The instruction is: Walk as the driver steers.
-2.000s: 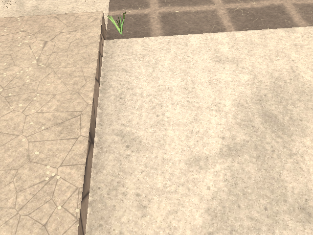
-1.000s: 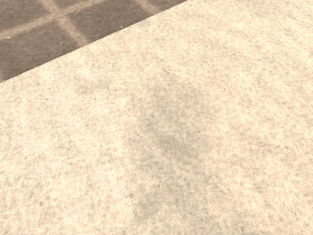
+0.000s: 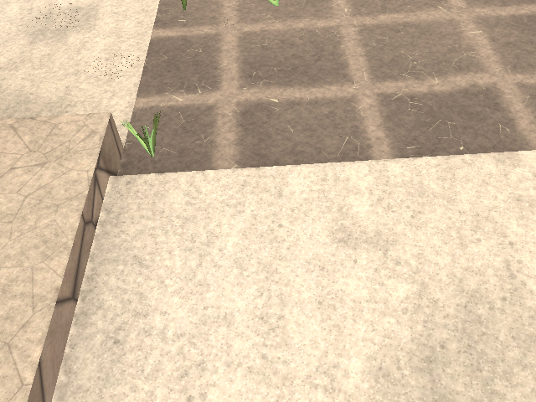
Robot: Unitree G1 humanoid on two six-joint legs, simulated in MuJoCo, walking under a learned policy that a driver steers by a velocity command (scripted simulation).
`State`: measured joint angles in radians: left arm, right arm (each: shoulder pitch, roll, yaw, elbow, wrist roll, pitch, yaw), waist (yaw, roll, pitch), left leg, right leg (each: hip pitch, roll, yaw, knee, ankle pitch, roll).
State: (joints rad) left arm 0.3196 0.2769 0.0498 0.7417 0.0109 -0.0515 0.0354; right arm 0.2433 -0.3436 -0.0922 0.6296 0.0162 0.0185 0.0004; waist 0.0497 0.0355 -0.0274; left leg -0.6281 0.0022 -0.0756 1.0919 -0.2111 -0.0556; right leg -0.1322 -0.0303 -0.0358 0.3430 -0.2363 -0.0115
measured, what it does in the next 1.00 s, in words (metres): walks ahead, turning right: left foot, then right foot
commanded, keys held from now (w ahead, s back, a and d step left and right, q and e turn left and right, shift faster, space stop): w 0.18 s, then w+e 0.56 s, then e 0.26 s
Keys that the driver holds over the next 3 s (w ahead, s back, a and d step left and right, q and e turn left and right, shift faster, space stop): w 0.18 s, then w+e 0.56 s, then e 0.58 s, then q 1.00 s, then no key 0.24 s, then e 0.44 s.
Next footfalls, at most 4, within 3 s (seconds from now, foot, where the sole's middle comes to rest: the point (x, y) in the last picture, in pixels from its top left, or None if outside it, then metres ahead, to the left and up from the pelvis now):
0.24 left None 0.17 0.18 -0.79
0.74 right None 0.50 -0.05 -0.79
1.20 left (279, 340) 0.70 0.08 -0.79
1.54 right None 0.51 -0.10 -0.79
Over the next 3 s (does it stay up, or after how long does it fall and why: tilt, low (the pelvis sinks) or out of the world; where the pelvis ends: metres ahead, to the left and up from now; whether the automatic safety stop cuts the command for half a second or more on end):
stays up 0.55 0.03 -0.02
